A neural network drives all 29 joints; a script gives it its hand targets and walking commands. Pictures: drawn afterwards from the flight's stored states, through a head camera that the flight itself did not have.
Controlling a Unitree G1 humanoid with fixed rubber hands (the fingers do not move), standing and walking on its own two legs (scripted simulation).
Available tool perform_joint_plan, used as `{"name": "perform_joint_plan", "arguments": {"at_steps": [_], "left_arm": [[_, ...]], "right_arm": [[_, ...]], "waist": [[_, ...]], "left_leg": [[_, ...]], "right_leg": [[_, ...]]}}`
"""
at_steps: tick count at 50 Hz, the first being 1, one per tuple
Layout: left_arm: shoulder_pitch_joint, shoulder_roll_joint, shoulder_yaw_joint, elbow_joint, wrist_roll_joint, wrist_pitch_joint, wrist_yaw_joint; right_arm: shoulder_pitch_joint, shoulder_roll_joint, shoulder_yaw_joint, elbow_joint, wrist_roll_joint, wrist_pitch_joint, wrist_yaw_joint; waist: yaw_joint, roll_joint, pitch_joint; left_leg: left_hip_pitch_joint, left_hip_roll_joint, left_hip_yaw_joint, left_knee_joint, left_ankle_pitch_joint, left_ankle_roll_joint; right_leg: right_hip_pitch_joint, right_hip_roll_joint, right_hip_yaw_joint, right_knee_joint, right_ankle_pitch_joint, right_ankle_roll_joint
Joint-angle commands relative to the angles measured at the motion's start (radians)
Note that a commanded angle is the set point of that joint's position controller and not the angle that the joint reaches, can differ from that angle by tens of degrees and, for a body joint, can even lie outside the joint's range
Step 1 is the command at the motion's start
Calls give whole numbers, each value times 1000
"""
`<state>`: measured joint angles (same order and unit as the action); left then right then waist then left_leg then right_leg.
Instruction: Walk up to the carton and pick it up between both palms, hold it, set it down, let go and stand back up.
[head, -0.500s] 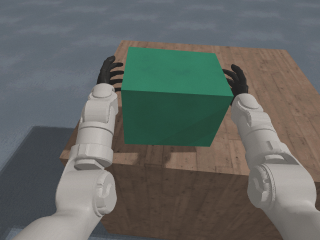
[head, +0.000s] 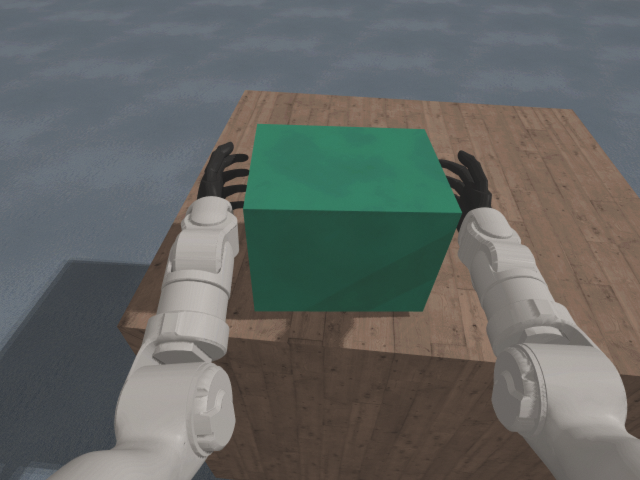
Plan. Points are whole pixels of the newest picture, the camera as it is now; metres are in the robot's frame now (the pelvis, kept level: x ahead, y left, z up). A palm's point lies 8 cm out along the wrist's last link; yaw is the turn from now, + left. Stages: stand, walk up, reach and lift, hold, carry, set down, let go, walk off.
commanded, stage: set down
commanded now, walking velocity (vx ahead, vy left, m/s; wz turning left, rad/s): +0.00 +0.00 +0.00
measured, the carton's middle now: (341, 218) +0.44 -0.02 +0.11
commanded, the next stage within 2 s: none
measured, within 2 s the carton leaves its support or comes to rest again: rests again in 0.60 s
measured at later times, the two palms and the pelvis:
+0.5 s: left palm (215, 206) +0.41 +0.14 +0.16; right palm (471, 213) +0.41 -0.19 +0.15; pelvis +0.00 +0.00 +0.00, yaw +0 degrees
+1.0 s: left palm (214, 217) +0.41 +0.14 +0.14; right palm (464, 221) +0.41 -0.18 +0.13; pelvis +0.00 +0.00 +0.00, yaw +0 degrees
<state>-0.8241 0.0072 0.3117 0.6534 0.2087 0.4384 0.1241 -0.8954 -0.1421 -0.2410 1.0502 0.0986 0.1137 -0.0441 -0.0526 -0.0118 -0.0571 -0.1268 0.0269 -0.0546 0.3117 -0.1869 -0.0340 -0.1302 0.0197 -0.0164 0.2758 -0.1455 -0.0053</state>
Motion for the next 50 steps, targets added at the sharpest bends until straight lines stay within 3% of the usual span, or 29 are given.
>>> {"name": "perform_joint_plan", "arguments": {"at_steps": [1, 5, 6, 8, 9, 10, 11, 12, 13, 15, 17, 18, 19, 21, 24, 25, 27, 30, 33, 34, 35, 38, 40, 41, 42, 43, 46, 49, 50], "left_arm": [[-663, -595, -325, -134, -83, -125, -99], [-636, -520, -179, -47, 1, -93, -139], [-616, -516, -172, 4, 4, -85, -149], [-579, -486, -133, 38, 26, -73, -167], [-616, -501, -140, 18, 15, -78, -171], [-612, -489, -114, 34, 18, -85, -177], [-663, -500, -132, 11, 9, -99, -171], [-674, -503, -128, -25, 9, -115, -164], [-687, -515, -156, -51, 1, -125, -156], [-721, -517, -180, -74, -22, -166, -141], [-705, -516, -183, -22, -25, -193, -126], [-727, -539, -219, -96, -48, -218, -120], [-705, -535, -216, -67, -43, -229, -113], [-632, -518, -197, 6, -23, -231, -123], [-522, -530, -162, 13, 10, -208, -137], [-509, -514, -141, 33, 37, -192, -145], [-486, -487, -105, 41, 45, -171, -172], [-483, -484, -95, 15, 41, -182, -175], [-520, -528, -165, -55, 8, -217, -163], [-493, -523, -148, -8, 24, -221, -158], [-538, -520, -183, -75, 17, -237, -151], [-495, -532, -186, -63, 18, -244, -136], [-484, -528, -172, -5, 29, -247, -144], [-481, -528, -163, 10, 36, -241, -142], [-441, -512, -143, 22, 41, -235, -148], [-468, -513, -159, 1, 38, -247, -150], [-440, -533, -134, 25, 60, -230, -158], [-420, -508, -136, 17, 55, -233, -160], [-429, -512, -119, 49, 60, -236, -169]], "right_arm": [[-811, 506, 216, -353, -89, -93, 159], [-711, 469, 102, -209, -136, -69, 176], [-702, 451, 81, -192, -140, -66, 180], [-680, 436, 61, -179, -156, -60, 189], [-689, 439, 29, -184, -171, -68, 189], [-680, 454, 38, -171, -176, -63, 196], [-678, 445, 18, -146, -194, -69, 209], [-694, 470, 31, -167, -192, -82, 213], [-703, 459, 20, -194, -203, -98, 220], [-724, 496, 52, -242, -208, -127, 226], [-800, 523, 72, -303, -214, -156, 229], [-809, 551, 107, -372, -204, -177, 230], [-806, 535, 108, -343, -221, -182, 228], [-697, 519, 76, -278, -254, -172, 222], [-602, 519, 79, -253, -256, -158, 211], [-591, 508, 53, -218, -263, -148, 210], [-559, 479, 48, -231, -263, -132, 201], [-543, 502, 40, -205, -263, -132, 208], [-614, 513, 75, -303, -261, -176, 211], [-597, 518, 78, -307, -265, -183, 205], [-574, 508, 77, -262, -272, -185, 210], [-508, 510, 60, -238, -284, -192, 212], [-549, 524, 52, -268, -303, -198, 208], [-528, 480, 18, -233, -307, -194, 215], [-524, 479, 20, -230, -308, -191, 219], [-510, 487, 14, -220, -312, -190, 218], [-477, 476, -5, -163, -319, -177, 228], [-452, 454, -18, -205, -328, -187, 217], [-468, 484, -10, -194, -329, -184, 222]], "waist": [[72, 16, -619], [93, 9, -367], [77, -5, -355], [88, -5, -276], [62, 7, -335], [80, -15, -302], [64, 6, -340], [90, 0, -397], [84, 25, -453], [97, 21, -589], [131, 9, -684], [128, -14, -796], [133, -8, -779], [95, -41, -622], [92, -35, -491], [73, -20, -436], [62, -56, -345], [66, -49, -392], [70, -25, -590], [80, -14, -573], [66, 27, -588], [46, 25, -578], [64, 9, -551], [40, 29, -517], [69, -7, -461], [50, 2, -484], [52, 16, -385], [35, 7, -420], [51, -2, -390]], "left_leg": [[152, -35, 81, 52, 420, -57], [124, -30, 102, -7, 254, -42], [115, -30, 103, -24, 205, -35], [71, -38, 114, -48, 146, -26], [72, -34, 110, -48, 148, -32], [51, -38, 110, -60, 103, -20], [65, -33, 105, -61, 104, -23], [80, -33, 111, -52, 138, -19], [83, -31, 113, -37, 172, -38], [58, -39, 115, -26, 173, -29], [22, -46, 120, -17, 194, -22], [38, -46, 115, 3, 254, -26], [14, -49, 120, -2, 265, -26], [-12, -48, 132, -24, 206, -17], [-8, -50, 134, -28, 234, -20], [-9, -51, 136, -35, 226, -20], [-12, -48, 128, -54, 165, -11], [-21, -52, 139, -60, 151, -7], [23, -44, 124, -20, 283, -23], [19, -46, 131, -8, 292, -22], [34, -48, 131, -8, 321, -33], [86, -34, 122, 15, 373, -41], [41, -44, 134, -2, 310, -33], [66, -34, 120, -4, 302, -36], [59, -36, 133, -18, 277, -31], [59, -36, 129, -16, 278, -32], [82, -29, 127, -20, 265, -27], [82, -32, 131, -19, 267, -24], [56, -34, 133, -31, 221, -14]], "right_leg": [[106, 41, -62, 59, 492, 55], [76, 23, -63, 18, 314, 56], [70, 20, -65, 10, 278, 55], [98, 7, -61, 7, 248, 60], [99, 6, -66, 12, 238, 57], [102, 3, -59, 6, 199, 62], [80, 2, -68, 12, 182, 56], [97, 4, -64, 12, 193, 54], [91, 9, -78, 24, 216, 48], [109, 3, -62, 40, 268, 53], [140, 0, -47, 53, 337, 56], [187, 6, -48, 76, 423, 64], [217, 1, -46, 79, 454, 65], [219, -4, -45, 75, 450, 74], [242, -10, -49, 79, 521, 86], [224, -7, -58, 75, 496, 82], [254, -9, -58, 66, 456, 85], [243, -19, -56, 74, 469, 87], [251, -2, -66, 95, 551, 78], [238, -2, -65, 96, 577, 77], [236, -1, -74, 95, 559, 73], [189, 10, -83, 85, 553, 66], [210, -2, -71, 71, 542, 67], [159, 7, -84, 65, 466, 63], [163, 6, -83, 58, 442, 68], [166, 4, -85, 62, 450, 69], [118, 3, -92, 45, 379, 60], [129, 4, -89, 46, 421, 61], [133, -2, -85, 40, 370, 65]]}}
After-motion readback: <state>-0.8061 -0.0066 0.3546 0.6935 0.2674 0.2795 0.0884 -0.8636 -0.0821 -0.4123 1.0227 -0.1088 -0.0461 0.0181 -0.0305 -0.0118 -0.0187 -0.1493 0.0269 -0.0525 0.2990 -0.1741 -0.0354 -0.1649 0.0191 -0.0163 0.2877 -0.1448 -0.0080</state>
